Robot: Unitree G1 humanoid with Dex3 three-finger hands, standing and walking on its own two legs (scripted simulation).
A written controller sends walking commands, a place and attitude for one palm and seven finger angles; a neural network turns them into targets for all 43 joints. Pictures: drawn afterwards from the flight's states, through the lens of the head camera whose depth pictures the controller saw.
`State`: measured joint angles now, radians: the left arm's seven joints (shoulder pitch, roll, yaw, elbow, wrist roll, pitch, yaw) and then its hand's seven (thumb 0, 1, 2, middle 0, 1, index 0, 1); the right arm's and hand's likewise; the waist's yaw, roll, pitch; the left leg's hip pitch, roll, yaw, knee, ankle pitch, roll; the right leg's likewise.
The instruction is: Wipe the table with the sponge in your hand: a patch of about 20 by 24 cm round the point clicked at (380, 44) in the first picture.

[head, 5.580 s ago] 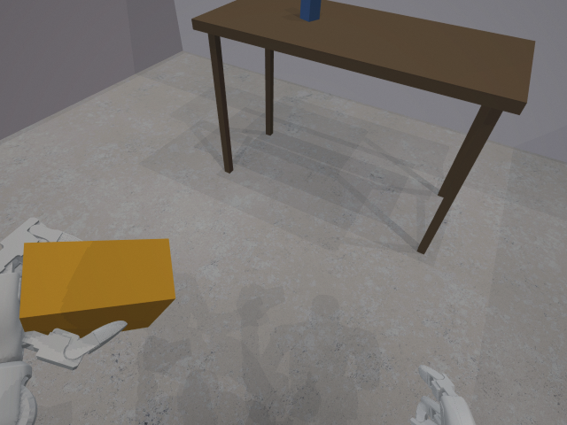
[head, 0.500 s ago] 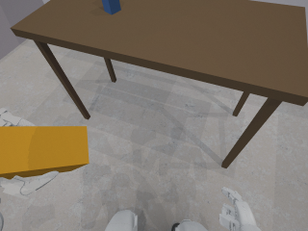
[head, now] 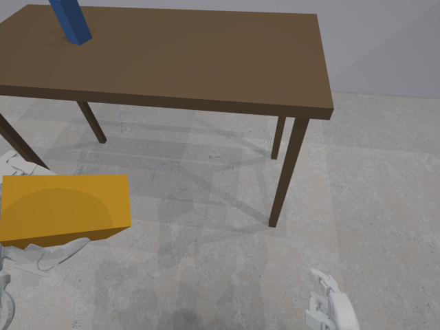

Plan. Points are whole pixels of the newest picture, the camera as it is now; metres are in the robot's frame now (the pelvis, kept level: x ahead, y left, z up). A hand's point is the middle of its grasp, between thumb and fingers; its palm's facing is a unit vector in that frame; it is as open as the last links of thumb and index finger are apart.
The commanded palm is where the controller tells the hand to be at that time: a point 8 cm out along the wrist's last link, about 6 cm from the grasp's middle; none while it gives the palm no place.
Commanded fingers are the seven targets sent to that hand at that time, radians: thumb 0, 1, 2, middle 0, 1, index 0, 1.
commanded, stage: turn to face it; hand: left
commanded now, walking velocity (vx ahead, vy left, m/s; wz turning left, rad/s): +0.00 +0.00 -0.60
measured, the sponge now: (83, 213) +0.23 +0.21 +0.16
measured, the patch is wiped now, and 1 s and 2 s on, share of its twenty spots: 0.00 0.00 0.00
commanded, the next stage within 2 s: take the last steps up to it in 0.74 s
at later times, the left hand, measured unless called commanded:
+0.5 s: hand (126, 219) +0.21 +0.14 +0.18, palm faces +0.16 -0.89 -0.43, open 10.5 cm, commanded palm +0.17 +0.20 +0.19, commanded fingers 0.00 0.10 1.30 -1.20 -1.60 -1.20 -1.60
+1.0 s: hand (213, 255) +0.18 +0.03 +0.19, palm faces -0.03 -0.83 -0.55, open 10.5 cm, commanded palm +0.15 +0.10 +0.19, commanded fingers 0.00 0.10 1.30 -1.20 -1.60 -1.20 -1.60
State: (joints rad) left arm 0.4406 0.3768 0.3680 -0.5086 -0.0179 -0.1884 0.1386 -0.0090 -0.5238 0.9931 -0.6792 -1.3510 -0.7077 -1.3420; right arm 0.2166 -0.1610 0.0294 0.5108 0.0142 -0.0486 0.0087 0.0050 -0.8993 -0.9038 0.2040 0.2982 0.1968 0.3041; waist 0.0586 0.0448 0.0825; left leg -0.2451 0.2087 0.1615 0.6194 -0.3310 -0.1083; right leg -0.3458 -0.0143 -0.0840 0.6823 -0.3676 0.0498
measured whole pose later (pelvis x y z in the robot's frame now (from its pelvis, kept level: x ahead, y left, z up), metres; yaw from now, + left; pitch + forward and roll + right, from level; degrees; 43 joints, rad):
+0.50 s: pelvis -0.05 -0.04 +0.01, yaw -15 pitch +1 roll +2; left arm 0.48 0.40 0.37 -0.56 -0.03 -0.19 0.14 -0.01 -0.52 0.99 -0.68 -1.35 -0.71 -1.34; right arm 0.18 -0.25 -0.03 0.52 0.01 0.04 -0.03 0.01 -0.90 -0.90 0.20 0.30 0.19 0.30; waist 0.02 -0.06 0.05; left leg -0.22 0.03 0.07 0.50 -0.27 -0.03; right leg -0.45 0.12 0.08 0.63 -0.25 -0.04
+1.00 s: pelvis -0.11 -0.09 +0.02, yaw -24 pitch +2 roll +3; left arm 0.57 0.43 0.39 -0.54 -0.02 -0.23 0.15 -0.01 -0.52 1.00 -0.68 -1.35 -0.71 -1.34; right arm 0.20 -0.25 -0.02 0.62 0.00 -0.01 -0.04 0.01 -0.90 -0.90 0.20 0.30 0.20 0.30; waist -0.04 -0.02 0.05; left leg -0.35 0.01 0.06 0.79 -0.46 -0.03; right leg -0.35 0.04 -0.03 0.43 -0.12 -0.11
